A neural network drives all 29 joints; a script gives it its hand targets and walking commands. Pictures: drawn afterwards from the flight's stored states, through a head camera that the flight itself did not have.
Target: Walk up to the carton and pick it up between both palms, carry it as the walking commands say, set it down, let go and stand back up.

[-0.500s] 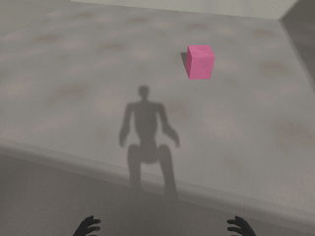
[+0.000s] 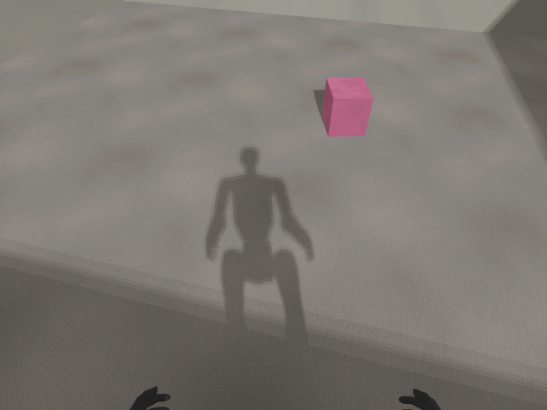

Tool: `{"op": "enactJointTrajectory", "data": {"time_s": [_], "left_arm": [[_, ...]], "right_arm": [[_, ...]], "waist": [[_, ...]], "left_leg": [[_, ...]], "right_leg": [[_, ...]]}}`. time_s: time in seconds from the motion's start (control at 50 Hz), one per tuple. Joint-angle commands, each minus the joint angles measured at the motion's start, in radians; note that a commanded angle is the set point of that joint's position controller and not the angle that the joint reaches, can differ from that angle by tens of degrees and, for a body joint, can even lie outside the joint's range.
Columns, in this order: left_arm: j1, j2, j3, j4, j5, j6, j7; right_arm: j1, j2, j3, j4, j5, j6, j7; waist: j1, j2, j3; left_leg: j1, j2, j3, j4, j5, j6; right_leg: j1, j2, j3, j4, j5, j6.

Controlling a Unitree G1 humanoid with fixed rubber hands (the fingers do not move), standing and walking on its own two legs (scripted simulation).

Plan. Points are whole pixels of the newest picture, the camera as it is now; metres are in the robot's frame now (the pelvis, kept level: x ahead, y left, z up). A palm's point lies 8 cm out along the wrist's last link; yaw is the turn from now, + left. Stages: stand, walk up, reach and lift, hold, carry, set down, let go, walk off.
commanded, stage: stand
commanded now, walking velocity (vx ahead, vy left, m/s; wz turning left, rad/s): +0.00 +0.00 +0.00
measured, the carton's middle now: (345, 106) +1.98 -0.44 -0.63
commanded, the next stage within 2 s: walk up in 0.56 s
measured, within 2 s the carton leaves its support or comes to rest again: neither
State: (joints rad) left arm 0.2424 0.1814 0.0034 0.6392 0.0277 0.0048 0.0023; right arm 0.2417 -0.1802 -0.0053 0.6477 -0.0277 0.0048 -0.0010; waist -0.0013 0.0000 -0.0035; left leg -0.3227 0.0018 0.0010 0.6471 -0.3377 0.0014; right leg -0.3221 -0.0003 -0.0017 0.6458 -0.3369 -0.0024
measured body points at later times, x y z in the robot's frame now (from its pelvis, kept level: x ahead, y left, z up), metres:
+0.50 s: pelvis +0.00 +0.00 +0.00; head +0.01 +0.00 +0.45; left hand +0.12 +0.23 -0.11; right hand +0.12 -0.23 -0.11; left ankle +0.00 +0.12 -0.72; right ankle +0.00 -0.12 -0.72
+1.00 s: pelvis +0.05 -0.05 +0.01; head +0.04 -0.05 +0.46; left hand +0.19 +0.20 -0.09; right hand +0.06 -0.33 -0.11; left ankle +0.00 +0.12 -0.72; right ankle +0.10 -0.19 -0.70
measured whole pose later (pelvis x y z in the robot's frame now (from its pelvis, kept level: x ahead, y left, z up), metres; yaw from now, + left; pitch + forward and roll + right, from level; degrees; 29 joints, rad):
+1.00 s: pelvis +0.05 -0.05 +0.01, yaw -4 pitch +0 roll +1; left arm 0.30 0.26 0.06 0.68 0.05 -0.04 -0.08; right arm 0.42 -0.28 -0.06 0.80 -0.06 -0.08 0.00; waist -0.03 -0.01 -0.04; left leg -0.15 0.09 0.05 0.52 -0.41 0.03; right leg -0.47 -0.07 -0.03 0.78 -0.39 0.02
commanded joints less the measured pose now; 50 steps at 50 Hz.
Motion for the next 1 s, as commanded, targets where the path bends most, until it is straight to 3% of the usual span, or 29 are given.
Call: {"op": "enactJointTrajectory", "data": {"time_s": [0.0, 0.72, 0.74, 0.76, 0.78, 0.8, 0.82, 0.84, 0.86, 0.9, 0.94, 0.98], "left_arm": [[-0.011, 0.081, 0.024, -0.070, 0.000, -0.015, 0.002], [0.023, 0.074, 0.044, 0.003, -0.003, -0.016, 0.011], [0.066, 0.109, 0.046, -0.025, 0.045, -0.040, -0.021], [-0.012, 0.100, 0.047, -0.073, 0.048, -0.048, -0.044], [-0.058, 0.076, 0.041, -0.100, 0.041, -0.052, -0.053], [-0.092, 0.095, 0.046, -0.106, 0.044, -0.056, -0.058], [-0.086, 0.111, 0.052, -0.107, 0.042, -0.060, -0.064], [-0.056, 0.116, 0.057, -0.094, 0.041, -0.062, -0.072], [-0.022, 0.116, 0.059, -0.070, 0.037, -0.064, -0.080], [0.006, 0.111, 0.061, -0.037, 0.028, -0.064, -0.089], [0.019, 0.109, 0.062, -0.027, 0.019, -0.058, -0.093], [0.120, 0.106, 0.063, 0.004, 0.012, -0.058, -0.084]], "right_arm": [[-0.011, -0.082, -0.024, -0.070, 0.000, -0.015, -0.002], [0.020, -0.076, -0.041, 0.001, 0.003, -0.016, -0.012], [0.121, -0.150, -0.066, 0.017, -0.035, -0.052, 0.000], [0.169, -0.175, -0.074, 0.027, -0.032, -0.064, 0.001], [0.200, -0.213, -0.084, 0.038, -0.023, -0.071, -0.006], [0.212, -0.221, -0.086, 0.054, -0.023, -0.082, -0.015], [0.187, -0.230, -0.087, 0.052, -0.025, -0.095, -0.022], [0.148, -0.232, -0.087, 0.051, -0.028, -0.106, -0.021], [0.111, -0.225, -0.085, 0.053, -0.032, -0.114, -0.019], [0.075, -0.218, -0.080, 0.062, -0.033, -0.119, -0.008], [0.065, -0.235, -0.082, 0.069, -0.029, -0.110, 0.003], [0.030, -0.243, -0.083, 0.074, -0.025, -0.093, 0.013]], "waist": [[0.000, 0.002, -0.036], [0.000, 0.002, -0.017], [-0.037, -0.011, -0.080], [-0.067, 0.048, 0.008], [-0.084, 0.145, 0.089], [-0.099, 0.127, 0.136], [-0.075, 0.089, 0.124], [-0.045, 0.079, 0.083], [-0.022, 0.096, 0.054], [-0.005, 0.133, 0.044], [0.009, 0.170, 0.071], [0.075, 0.135, 0.093]], "left_leg": [[0.009, 0.040, -0.054, -0.113, 0.143, 0.026], [0.032, 0.047, -0.065, -0.148, 0.160, 0.035], [0.143, 0.137, -0.214, -0.145, -0.388, 0.115], [0.194, 0.214, -0.382, -0.258, -0.623, 0.177], [0.256, 0.338, -0.539, -0.387, -0.716, 0.246], [0.239, 0.411, -0.638, -0.453, -0.677, 0.288], [0.234, 0.424, -0.628, -0.471, -0.602, 0.284], [0.231, 0.401, -0.555, -0.461, -0.531, 0.260], [0.208, 0.354, -0.440, -0.445, -0.459, 0.232], [0.104, 0.266, -0.238, -0.433, -0.373, 0.189], [-0.017, 0.241, -0.137, -0.443, -0.398, 0.171], [-0.170, 0.216, -0.054, -0.347, -0.499, 0.152]], "right_leg": [[0.012, -0.041, 0.056, -0.112, 0.144, -0.029], [0.036, -0.048, 0.064, -0.148, 0.164, -0.037], [-0.070, -0.071, 0.126, -0.063, -0.350, -0.100], [-0.316, -0.034, 0.085, 0.066, -0.412, -0.068], [-0.464, -0.003, -0.036, 0.201, -0.272, -0.025], [-0.544, -0.057, 0.020, 0.311, -0.229, -0.003], [-0.553, -0.099, 0.070, 0.346, -0.162, 0.013], [-0.521, -0.116, 0.092, 0.362, -0.118, 0.022], [-0.453, -0.114, 0.079, 0.334, -0.101, 0.028], [-0.289, -0.090, 0.018, 0.245, -0.085, 0.034], [-0.127, -0.072, -0.038, 0.157, -0.059, 0.024], [0.112, -0.032, -0.113, 0.028, 0.024, 0.009]]}}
